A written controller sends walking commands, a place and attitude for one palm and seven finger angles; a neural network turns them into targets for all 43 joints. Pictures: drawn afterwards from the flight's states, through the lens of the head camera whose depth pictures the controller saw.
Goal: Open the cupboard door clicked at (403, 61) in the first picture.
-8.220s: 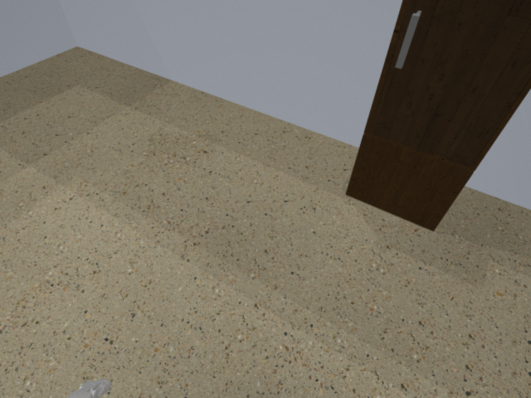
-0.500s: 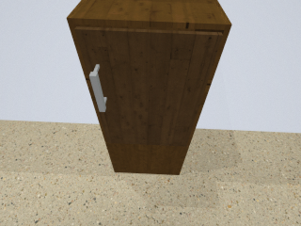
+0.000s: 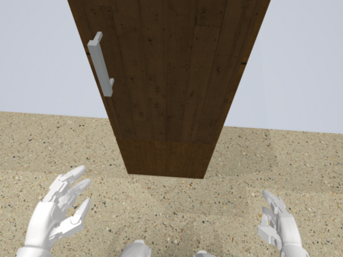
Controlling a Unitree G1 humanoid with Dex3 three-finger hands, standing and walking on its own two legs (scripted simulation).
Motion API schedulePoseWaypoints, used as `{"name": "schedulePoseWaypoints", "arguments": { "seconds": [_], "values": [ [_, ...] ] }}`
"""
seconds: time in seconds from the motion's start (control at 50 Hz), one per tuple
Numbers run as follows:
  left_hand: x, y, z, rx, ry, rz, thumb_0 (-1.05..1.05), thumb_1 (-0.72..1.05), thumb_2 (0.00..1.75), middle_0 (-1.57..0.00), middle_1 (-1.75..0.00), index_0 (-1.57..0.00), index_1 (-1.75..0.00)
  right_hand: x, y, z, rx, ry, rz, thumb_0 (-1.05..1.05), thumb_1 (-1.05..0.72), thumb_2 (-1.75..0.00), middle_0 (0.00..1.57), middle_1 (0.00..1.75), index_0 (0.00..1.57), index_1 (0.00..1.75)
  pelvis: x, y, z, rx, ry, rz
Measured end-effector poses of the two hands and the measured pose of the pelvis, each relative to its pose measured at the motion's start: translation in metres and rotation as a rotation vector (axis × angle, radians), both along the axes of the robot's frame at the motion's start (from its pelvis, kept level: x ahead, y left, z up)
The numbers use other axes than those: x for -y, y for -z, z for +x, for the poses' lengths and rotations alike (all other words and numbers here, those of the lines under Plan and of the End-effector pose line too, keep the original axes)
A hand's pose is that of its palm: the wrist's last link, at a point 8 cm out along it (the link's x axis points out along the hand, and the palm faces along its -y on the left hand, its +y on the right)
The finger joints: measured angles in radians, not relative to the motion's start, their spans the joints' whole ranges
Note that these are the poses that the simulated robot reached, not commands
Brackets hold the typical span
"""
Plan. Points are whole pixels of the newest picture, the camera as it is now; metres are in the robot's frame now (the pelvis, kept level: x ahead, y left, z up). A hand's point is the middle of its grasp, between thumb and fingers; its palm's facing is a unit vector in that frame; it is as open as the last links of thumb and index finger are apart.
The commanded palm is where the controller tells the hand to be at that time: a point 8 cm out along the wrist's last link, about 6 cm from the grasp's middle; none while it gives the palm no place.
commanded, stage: raise the hand with hooked fingers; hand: left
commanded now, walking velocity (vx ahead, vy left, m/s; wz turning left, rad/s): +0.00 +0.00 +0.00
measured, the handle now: (103, 66) +0.56 +0.23 +0.11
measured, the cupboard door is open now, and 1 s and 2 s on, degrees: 0 0 0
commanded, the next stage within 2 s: move the hooked fingers beside the handle in 1.72 s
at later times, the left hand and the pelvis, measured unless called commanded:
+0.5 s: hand (44, 186) +0.23 +0.27 +0.08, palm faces +0.10 -0.99 -0.06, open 11.3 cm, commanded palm +0.21 +0.31 +0.07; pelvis +0.00 +0.02 +0.01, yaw -1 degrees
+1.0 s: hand (20, 161) +0.27 +0.31 +0.11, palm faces +0.03 -1.00 -0.03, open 13.8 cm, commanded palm +0.24 +0.36 +0.12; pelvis +0.00 +0.05 +0.03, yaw +0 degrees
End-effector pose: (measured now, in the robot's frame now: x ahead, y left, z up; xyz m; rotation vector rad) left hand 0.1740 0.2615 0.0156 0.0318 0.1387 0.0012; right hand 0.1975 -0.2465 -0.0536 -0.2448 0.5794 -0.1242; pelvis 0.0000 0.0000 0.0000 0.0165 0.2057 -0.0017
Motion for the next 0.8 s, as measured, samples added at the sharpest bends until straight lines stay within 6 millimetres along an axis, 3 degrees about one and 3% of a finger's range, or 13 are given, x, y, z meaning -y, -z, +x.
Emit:
{"name": "schedulePoseWaypoints", "arguments": {
  "seconds": [0.06,0.12,0.22,0.32,0.38,0.48,0.64,0.8],
  "values": [
    [-0.015,0.01,-0.025,-0.016,-0.087,-0.004,0.01,0.59,0.76,-0.23,-0.5,-0.23,-0.5,0.005,0.006,0.003,0.005,-0.01,-0.034,0.01,-0.9,-0.9,0.2,0.3,0.2,0.3,0.004,0.011,-0.004,-0.007,-0.012,-0.015],
    [-0.027,-0.009,-0.032,0.099,-0.162,0.032,0.01,0.52,0.73,-0.24,-0.55,-0.24,-0.55,0.004,0.016,-0.001,-0.012,-0.02,-0.049,0.01,-0.9,-0.9,0.2,0.3,0.2,0.3,0.006,0.016,-0.006,-0.003,-0.028,-0.033],
    [-0.024,-0.04,0.001,0.243,-0.044,0.068,0.01,0.4,0.68,-0.24,-0.62,-0.24,-0.62,-0.008,0.033,-0.021,-0.056,-0.021,-0.02,0.01,-0.9,-0.9,0.2,0.3,0.2,0.3,0.005,0.019,-0.013,0.008,-0.041,-0.054],
    [-0.019,-0.037,0.041,0.062,0.111,0.021,0.01,0.28,0.63,-0.25,-0.69,-0.25,-0.7,-0.017,0.034,-0.052,-0.108,0.049,0.037,0.02,-0.9,-0.9,0.2,0.3,0.2,0.3,-0.001,0.007,-0.014,0.014,-0.019,-0.044],
    [-0.029,-0.043,0.045,0.019,0.054,-0.008,0.01,0.22,0.6,-0.26,-0.74,-0.26,-0.74,-0.017,0.027,-0.07,-0.132,0.098,0.05,0.02,-0.9,-0.9,0.2,0.3,0.2,0.3,-0.006,-0.002,-0.01,0.017,0.002,-0.034],
    [-0.053,-0.062,0.036,0.108,-0.085,0.026,0.0,0.1,0.55,-0.26,-0.81,-0.26,-0.82,-0.014,0.019,-0.085,-0.174,0.109,0.02,0.02,-0.9,-0.9,0.2,0.3,0.2,0.3,-0.015,-0.01,-0.004,0.023,0.007,-0.035],
    [-0.06,-0.054,0.04,0.087,0.004,0.022,0.0,-0.09,0.47,-0.27,-0.93,-0.27,-0.94,-0.019,0.01,-0.072,-0.159,0.073,-0.043,0.02,-0.9,-0.9,0.2,0.3,0.2,0.3,-0.032,-0.012,-0.005,0.035,-0.01,-0.053],
    [-0.083,-0.089,0.06,0.193,-0.031,0.023,-0.01,-0.28,0.39,-0.29,-1.05,-0.29,-1.06,-0.046,-0.015,-0.042,-0.048,0.034,-0.025,0.02,-0.9,-0.9,0.2,0.3,0.2,0.3,-0.042,-0.021,-0.001,0.073,-0.011,-0.059]
  ]
}}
